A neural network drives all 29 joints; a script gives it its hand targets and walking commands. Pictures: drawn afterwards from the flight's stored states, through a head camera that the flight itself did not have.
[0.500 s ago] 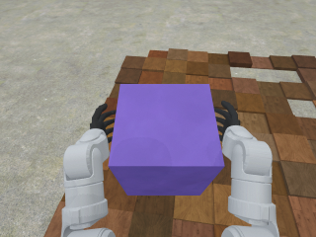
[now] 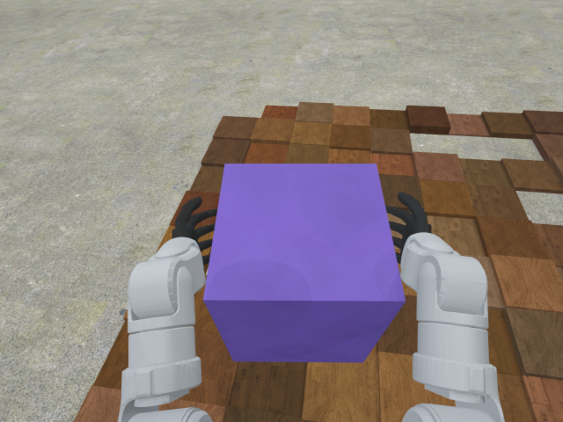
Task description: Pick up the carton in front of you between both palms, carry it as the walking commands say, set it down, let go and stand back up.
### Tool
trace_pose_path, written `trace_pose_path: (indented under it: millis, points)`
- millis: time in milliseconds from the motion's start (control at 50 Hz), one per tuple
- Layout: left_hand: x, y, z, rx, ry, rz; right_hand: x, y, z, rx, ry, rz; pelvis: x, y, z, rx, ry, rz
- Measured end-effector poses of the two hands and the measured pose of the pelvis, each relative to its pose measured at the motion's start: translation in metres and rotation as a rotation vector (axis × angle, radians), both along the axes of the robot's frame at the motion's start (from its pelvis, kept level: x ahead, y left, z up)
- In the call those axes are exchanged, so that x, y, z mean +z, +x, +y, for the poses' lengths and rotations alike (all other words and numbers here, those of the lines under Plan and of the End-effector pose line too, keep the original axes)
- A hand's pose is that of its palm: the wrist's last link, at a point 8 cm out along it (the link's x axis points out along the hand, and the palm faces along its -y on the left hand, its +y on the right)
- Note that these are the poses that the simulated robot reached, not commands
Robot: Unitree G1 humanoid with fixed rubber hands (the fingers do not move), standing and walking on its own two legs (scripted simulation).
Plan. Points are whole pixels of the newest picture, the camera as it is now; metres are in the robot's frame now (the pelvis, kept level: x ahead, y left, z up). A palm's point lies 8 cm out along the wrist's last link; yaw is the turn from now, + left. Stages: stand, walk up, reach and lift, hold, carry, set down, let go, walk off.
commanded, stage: carry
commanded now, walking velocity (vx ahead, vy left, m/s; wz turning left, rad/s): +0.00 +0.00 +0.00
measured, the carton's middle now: (299, 270) +0.34 +0.00 +0.04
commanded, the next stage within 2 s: none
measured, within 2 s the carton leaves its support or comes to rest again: neither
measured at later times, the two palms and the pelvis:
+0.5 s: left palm (168, 272) +0.29 +0.17 +0.12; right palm (410, 273) +0.29 -0.14 +0.11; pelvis -0.03 +0.02 +0.00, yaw -1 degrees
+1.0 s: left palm (161, 307) +0.24 +0.16 +0.12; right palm (426, 313) +0.24 -0.14 +0.11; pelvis -0.08 +0.03 +0.00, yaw -2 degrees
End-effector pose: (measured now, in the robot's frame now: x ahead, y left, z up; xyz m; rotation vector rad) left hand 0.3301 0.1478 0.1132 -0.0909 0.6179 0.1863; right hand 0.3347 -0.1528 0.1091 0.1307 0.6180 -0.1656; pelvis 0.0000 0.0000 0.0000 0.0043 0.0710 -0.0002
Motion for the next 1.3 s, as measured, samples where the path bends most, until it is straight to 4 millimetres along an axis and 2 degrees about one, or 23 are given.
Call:
trace_pose_path:
  millis: [320,820,1300]
  points:
    - [0.003,-0.021,0.017,-0.008,-0.017,0.015,0.005,-0.025,0.017,-0.012,-0.013,0.015,-0.002,-0.014,0.016,-0.008,-0.001,-0.032]
    - [0.004,-0.071,0.014,-0.037,-0.017,0.018,0.006,-0.084,0.014,-0.044,-0.008,0.018,-0.003,-0.069,0.026,-0.031,0.017,-0.061]
    - [0.001,-0.103,0.015,-0.04,-0.014,0.018,0.003,-0.117,0.015,-0.047,-0.006,0.019,-0.007,-0.102,0.029,-0.035,0.021,-0.062]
